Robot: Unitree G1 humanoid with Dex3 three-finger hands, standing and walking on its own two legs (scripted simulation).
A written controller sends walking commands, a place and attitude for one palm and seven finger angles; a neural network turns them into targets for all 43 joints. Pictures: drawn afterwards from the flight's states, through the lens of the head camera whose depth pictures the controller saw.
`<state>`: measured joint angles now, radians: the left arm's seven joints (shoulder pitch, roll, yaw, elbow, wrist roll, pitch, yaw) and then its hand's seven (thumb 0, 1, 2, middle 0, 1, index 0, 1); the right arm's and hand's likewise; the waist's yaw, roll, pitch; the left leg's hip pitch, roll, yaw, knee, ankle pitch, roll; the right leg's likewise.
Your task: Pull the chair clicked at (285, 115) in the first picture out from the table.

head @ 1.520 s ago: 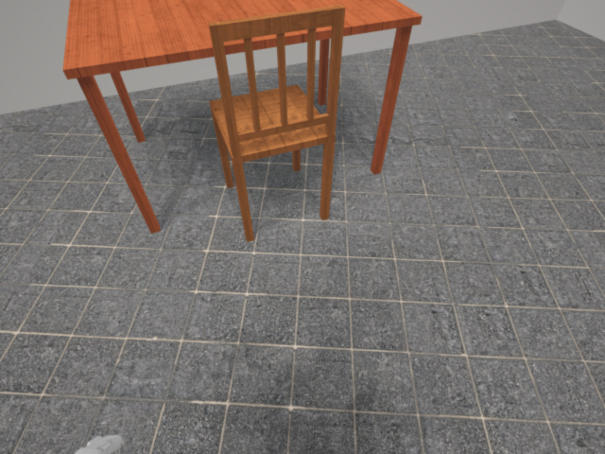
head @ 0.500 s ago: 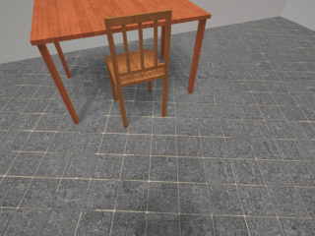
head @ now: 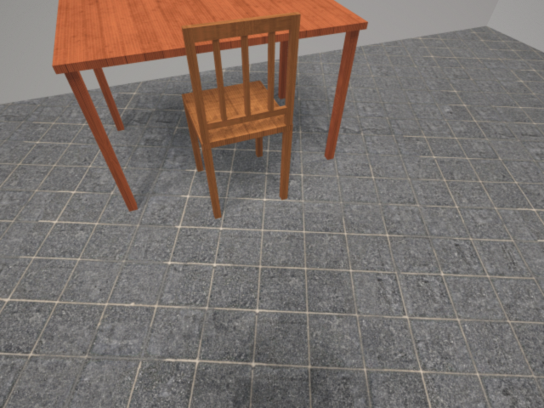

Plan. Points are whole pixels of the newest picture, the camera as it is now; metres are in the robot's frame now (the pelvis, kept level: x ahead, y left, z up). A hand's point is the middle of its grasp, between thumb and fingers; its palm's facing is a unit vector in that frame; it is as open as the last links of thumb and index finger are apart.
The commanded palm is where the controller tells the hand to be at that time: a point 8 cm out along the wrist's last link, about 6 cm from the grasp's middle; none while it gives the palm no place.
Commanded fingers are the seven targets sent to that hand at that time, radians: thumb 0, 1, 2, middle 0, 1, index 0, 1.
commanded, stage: walk to a spot facing it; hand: left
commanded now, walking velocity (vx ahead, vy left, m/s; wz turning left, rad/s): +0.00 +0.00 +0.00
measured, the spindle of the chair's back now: (246, 78) +1.15 +0.16 -0.09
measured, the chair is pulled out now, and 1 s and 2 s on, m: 0.00 0.00 0.00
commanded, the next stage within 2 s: turn to face it in 1.86 s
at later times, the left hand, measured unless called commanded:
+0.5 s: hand out of the picture +0.07 +0.16 -0.18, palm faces -0.10 -0.98 -0.19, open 7.4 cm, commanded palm none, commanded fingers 0.00 0.90 0.90 -0.20 -0.30 -0.20 -0.30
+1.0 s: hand (205, 269) +0.42 +0.17 -0.17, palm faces -0.42 -0.88 -0.22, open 7.4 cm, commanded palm none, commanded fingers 0.00 0.90 0.90 -0.20 -0.30 -0.20 -0.30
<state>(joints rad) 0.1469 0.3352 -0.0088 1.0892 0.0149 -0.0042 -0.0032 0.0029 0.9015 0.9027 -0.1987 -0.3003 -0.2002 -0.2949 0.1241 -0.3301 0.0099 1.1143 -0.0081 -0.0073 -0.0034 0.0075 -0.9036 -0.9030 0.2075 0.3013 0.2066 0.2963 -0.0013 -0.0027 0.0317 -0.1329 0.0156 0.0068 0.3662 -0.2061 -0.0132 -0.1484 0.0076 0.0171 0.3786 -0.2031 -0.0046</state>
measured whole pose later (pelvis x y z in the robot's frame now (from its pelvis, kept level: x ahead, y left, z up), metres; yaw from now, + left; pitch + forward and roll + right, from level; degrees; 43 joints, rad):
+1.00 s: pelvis +0.26 +0.01 +0.00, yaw -30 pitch -1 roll -1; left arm 0.23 0.27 0.11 0.93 0.04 0.02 -0.04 0.00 0.91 0.90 -0.19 -0.30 -0.19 -0.29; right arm 0.27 -0.17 -0.05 0.98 -0.02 -0.08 -0.02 0.00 -0.93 -0.90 0.21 0.30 0.21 0.30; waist 0.02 -0.04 0.02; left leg -0.18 0.09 0.25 0.45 -0.25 0.02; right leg -0.61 -0.07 -0.06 1.17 -0.23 0.00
